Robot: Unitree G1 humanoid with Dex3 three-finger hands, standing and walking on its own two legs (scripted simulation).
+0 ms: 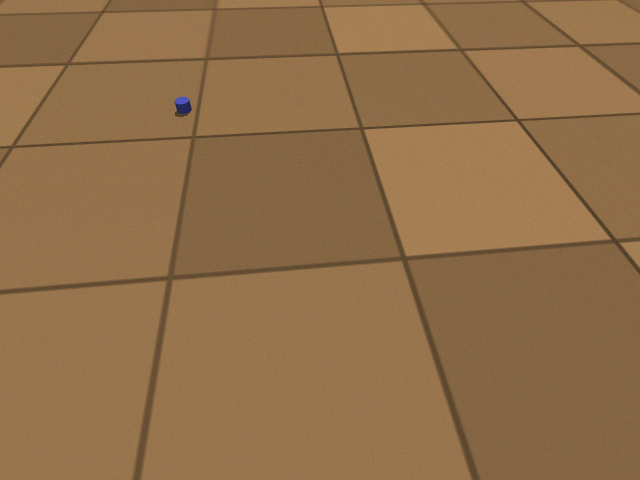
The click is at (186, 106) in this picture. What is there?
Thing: low tin
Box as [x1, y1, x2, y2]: [175, 97, 191, 113]
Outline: 175,99 175,104 178,112 185,113 191,109 188,98 179,97
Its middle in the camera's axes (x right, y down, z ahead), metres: -0.80 -0.76 +2.26
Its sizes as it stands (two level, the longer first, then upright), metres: 0.084 0.084 0.062
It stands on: the floor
